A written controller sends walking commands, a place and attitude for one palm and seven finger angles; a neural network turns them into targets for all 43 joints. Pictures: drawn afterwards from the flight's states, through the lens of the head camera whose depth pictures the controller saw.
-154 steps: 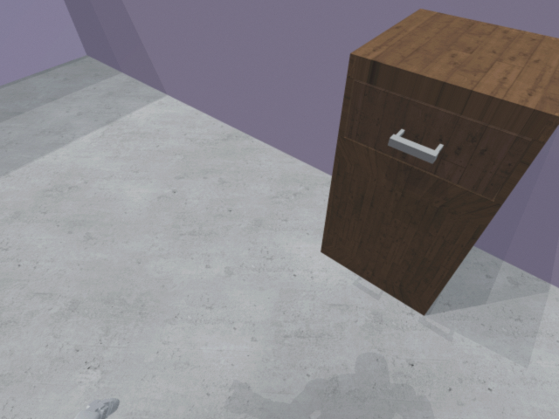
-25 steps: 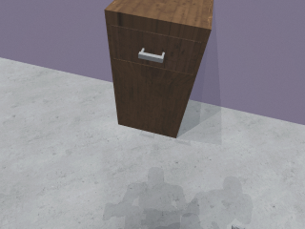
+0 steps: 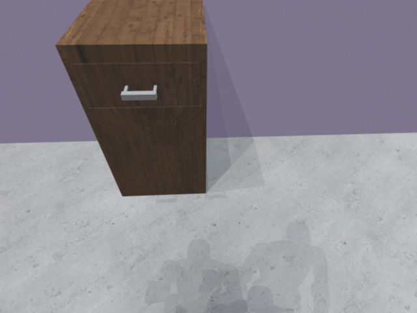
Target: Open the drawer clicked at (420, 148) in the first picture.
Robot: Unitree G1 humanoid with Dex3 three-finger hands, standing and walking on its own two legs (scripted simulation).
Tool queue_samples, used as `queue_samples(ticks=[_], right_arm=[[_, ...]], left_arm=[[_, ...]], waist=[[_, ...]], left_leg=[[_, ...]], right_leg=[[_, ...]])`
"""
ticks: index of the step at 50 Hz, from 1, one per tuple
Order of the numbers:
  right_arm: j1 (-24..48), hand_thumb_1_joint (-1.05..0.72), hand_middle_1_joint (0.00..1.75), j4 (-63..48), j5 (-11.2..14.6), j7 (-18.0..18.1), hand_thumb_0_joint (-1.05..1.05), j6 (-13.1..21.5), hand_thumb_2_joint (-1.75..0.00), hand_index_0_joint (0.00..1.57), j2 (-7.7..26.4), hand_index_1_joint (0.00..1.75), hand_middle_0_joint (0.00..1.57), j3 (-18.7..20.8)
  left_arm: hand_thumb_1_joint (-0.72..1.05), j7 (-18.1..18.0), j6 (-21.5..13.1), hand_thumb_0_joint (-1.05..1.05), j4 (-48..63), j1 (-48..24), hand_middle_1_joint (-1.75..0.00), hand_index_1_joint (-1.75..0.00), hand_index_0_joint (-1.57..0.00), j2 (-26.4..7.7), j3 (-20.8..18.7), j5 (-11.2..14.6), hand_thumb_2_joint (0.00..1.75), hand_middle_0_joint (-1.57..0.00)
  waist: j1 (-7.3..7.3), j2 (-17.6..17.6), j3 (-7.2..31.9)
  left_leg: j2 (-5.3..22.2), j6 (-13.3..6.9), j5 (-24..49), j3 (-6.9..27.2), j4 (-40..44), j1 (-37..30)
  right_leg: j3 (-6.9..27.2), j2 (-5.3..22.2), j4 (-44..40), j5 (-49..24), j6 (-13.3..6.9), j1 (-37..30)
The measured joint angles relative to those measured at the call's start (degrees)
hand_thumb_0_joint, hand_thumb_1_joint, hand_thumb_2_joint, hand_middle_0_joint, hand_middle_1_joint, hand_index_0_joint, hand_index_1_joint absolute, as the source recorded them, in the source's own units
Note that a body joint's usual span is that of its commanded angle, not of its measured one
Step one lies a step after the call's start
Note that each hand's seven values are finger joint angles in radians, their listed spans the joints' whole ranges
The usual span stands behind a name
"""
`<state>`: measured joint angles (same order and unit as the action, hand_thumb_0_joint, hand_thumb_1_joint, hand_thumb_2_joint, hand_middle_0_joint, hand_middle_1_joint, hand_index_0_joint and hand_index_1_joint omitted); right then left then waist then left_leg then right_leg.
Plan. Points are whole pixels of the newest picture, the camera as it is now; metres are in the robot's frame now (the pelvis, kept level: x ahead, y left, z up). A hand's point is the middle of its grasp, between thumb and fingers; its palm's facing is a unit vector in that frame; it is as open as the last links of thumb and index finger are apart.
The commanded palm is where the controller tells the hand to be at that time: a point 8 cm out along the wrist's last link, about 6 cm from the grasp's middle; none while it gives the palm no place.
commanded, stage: take the last steps up to it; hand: left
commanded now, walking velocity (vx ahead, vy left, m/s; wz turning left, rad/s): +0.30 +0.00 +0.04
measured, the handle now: (140, 91) +0.84 +0.23 -0.05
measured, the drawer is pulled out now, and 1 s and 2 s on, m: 0.00 0.00 0.00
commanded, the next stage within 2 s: come to a stop and stand still in 0.70 s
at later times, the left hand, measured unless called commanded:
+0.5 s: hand out of the picture +0.06 +0.21 -0.20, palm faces +0.10 -0.98 -0.14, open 7.4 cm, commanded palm none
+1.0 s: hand (140, 223) +0.38 +0.18 -0.16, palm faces +0.03 -0.97 -0.23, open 7.3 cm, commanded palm none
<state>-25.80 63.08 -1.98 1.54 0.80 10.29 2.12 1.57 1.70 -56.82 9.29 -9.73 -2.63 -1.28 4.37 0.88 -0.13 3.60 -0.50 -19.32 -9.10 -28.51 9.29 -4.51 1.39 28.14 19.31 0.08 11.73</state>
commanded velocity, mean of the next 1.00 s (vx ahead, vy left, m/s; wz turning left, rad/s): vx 0.12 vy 0.02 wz -0.01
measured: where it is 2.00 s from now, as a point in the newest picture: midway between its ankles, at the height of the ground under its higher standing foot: outside the picture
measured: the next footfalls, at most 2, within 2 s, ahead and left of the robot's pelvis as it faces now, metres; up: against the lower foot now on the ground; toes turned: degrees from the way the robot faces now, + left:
left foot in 0.42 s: +0.27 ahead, +0.15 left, +0.00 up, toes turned +11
right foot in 0.88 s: +0.40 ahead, -0.10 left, +0.00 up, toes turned -8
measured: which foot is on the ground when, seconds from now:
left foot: down 0.00-0.00, up 0.02-0.40, down 0.42-0.90, up 0.92-1.00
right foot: down 0.00-0.42, up 0.44-0.86, down 0.88-1.00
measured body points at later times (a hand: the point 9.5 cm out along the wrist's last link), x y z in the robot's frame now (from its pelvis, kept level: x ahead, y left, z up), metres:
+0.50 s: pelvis +0.16 +0.05 -0.02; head +0.18 +0.07 +0.43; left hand +0.06 +0.26 -0.18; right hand +0.25 -0.19 -0.15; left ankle +0.23 +0.14 -0.74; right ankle +0.02 -0.10 -0.67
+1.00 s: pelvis +0.30 +0.01 -0.01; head +0.32 -0.02 +0.44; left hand +0.38 +0.23 -0.15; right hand +0.25 -0.20 -0.18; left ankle +0.24 +0.13 -0.71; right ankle +0.36 -0.09 -0.74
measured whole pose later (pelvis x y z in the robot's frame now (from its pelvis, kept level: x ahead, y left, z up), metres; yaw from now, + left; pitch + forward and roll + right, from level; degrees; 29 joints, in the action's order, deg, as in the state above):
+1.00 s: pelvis +0.30 +0.01 -0.01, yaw +1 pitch -1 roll +1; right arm -19.9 64.8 -0.4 1.7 -1.0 7.2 2.5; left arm -2.0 -1.3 -59.1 8.8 -7.1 -2.3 -0.9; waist 2.4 2.7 -3.4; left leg 3.3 1.1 -30.4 -6.1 -42.7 13.3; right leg -8.8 3.7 32.2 12.1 -2.4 19.1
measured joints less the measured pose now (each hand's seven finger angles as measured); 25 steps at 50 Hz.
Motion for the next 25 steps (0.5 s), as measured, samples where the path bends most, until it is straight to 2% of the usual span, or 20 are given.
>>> queue_samples(ticks=[1,3,4,6,8,11,14,19,21,22,24,25], right_arm=[[-0.6,-0.9,0.3,0.9,0.3,-0.1,0.0,-0.2,-0.9,0.2,0.2,0.3,0.2,0.0],[-1.3,-0.9,0.3,2.5,0.2,-0.5,0.0,-1.3,-0.9,0.2,0.3,0.3,0.2,0.1],[-1.4,-0.9,0.3,3.1,0.1,-0.7,0.0,-1.7,-0.9,0.2,0.2,0.3,0.2,0.2],[-0.8,-0.91,0.3,3.4,0.0,-1.2,0.0,-2.3,-0.9,0.2,0.0,0.3,0.2,0.6],[0.8,-0.91,0.3,2.8,-0.2,-1.6,0.01,-2.2,-0.9,0.2,-0.1,0.3,0.2,1.1],[4.1,-0.91,0.3,0.4,-0.1,-1.9,0.01,-1.8,-0.9,0.2,0.2,0.3,0.2,1.7],[7.9,-0.91,0.3,-1.9,0.2,-2.5,0.0,-1.3,-0.9,0.2,0.3,0.3,0.19,2.0],[13.0,-0.91,0.3,-4.7,0.5,-3.2,0.0,0.1,-0.9,0.19,-0.2,0.3,0.19,1.6],[14.3,-0.91,0.3,-5.7,0.3,-3.0,0.0,1.5,-0.9,0.2,-0.2,0.3,0.19,1.4],[15.0,-0.91,0.3,-5.9,0.0,-2.7,0.0,2.3,-0.9,0.2,-0.4,0.3,0.19,1.3],[15.8,-0.91,0.3,-6.1,0.1,-2.0,0.0,3.0,-0.9,0.2,-0.8,0.3,0.19,0.8],[15.8,-0.91,0.3,-5.9,0.2,-1.7,0.0,3.0,-0.9,0.2,-1.0,0.3,0.19,0.6]], left_arm=[[0.91,-0.3,-1.0,0.01,-0.3,-0.3,-0.3,-0.3,-0.2,0.5,0.1,0.0,0.89,-0.2],[0.91,-0.9,-2.4,0.01,-0.7,0.2,-0.3,-0.3,-0.2,1.5,0.5,0.2,0.89,-0.2],[0.91,-1.2,-2.9,0.0,-0.9,1.1,-0.3,-0.3,-0.2,1.9,0.5,0.3,0.89,-0.2],[0.93,-2.5,-4.0,-0.01,-0.9,3.1,-0.3,-0.3,-0.2,1.7,-0.8,1.0,0.89,-0.21],[0.95,-3.0,-4.5,-0.02,-1.7,5.1,-0.3,-0.3,-0.2,0.6,-1.0,0.6,0.89,-0.21],[0.95,-3.1,-4.5,-0.02,-3.9,8.3,-0.3,-0.3,-0.2,0.0,-0.6,0.3,0.89,-0.21],[0.94,-3.0,-4.5,-0.01,-6.3,11.4,-0.3,-0.3,-0.2,0.3,-0.1,0.1,0.89,-0.2],[0.92,-2.7,-4.2,0.0,-9.1,15.4,-0.3,-0.3,-0.2,0.7,0.2,-0.3,0.89,-0.2],[0.91,-2.5,-3.9,0.0,-9.9,16.9,-0.3,-0.3,-0.2,0.9,0.1,-0.1,0.89,-0.2],[0.91,-2.3,-3.4,0.0,-10.3,16.8,-0.3,-0.3,-0.2,0.8,0.0,0.2,0.89,-0.2],[0.91,-2.2,-2.4,0.0,-10.5,15.9,-0.3,-0.3,-0.2,0.8,0.0,0.5,0.89,-0.2],[0.91,-2.1,-2.2,0.01,-10.4,15.3,-0.3,-0.3,-0.2,0.8,-0.1,0.6,0.89,-0.2]], waist=[[-0.19,0.6,-0.1],[-0.37,1.6,0.3],[-0.74,1.5,0.8],[-1.81,0.9,1.6],[-2.39,0.5,1.7],[-2.51,0.7,1.2],[-3.05,0.6,0.2],[-5.12,-0.9,-1.6],[-5.47,-1.9,-2.2],[-5.44,-2.6,-2.8],[-5.77,-3.0,-3.7],[-5.82,-3.0,-3.7]], left_leg=[[0.7,0.1,-1.8,0.5,-3.0,0.9],[1.4,0.4,-7.6,2.7,-13.2,4.7],[1.3,0.5,-8.0,3.3,-18.2,7.0],[1.7,0.7,-6.0,4.0,-25.6,11.5],[2.5,1.2,-2.6,4.3,-29.0,15.5],[3.7,2.0,2.4,4.4,-28.8,20.2],[4.4,2.1,6.0,4.1,-24.3,22.4],[3.4,0.9,7.0,2.5,-12.5,19.7],[1.9,-0.4,8.0,1.6,-7.9,16.3],[1.3,-1.3,7.3,1.1,-9.8,16.6],[1.0,-2.4,4.9,0.0,-11.9,15.5],[0.8,-2.6,4.4,-0.5,-11.0,14.0]], right_leg=[[-0.4,-0.5,-0.9,-3.2,-0.5,-0.7],[-1.6,-1.2,0.1,-2.3,-1.1,-1.8],[-1.9,-1.2,-0.4,-1.5,-1.3,-2.8],[-2.0,-1.3,-2.4,-0.9,-1.5,-5.1],[-2.0,-1.4,-4.8,-1.3,-1.3,-7.4],[-2.0,-1.5,-7.5,-1.3,-1.0,-10.2],[-1.8,-1.4,-9.0,-0.5,-0.3,-12.4],[-1.7,0.1,-7.0,4.1,1.9,-15.0],[-1.4,1.7,-0.3,8.4,2.5,-13.7],[-0.7,2.7,7.4,9.7,1.7,-10.9],[2.3,2.0,25.9,10.5,0.1,-3.1],[2.8,1.7,33.0,9.1,-0.4,0.6]])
